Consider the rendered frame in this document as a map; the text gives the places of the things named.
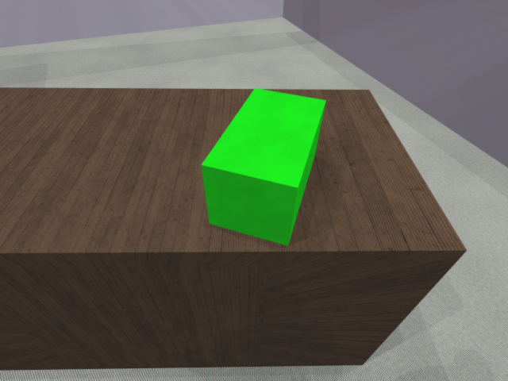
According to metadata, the carton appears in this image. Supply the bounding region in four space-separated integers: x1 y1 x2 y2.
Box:
202 88 326 246

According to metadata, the pedestal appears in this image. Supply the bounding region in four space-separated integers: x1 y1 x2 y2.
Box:
0 87 467 371

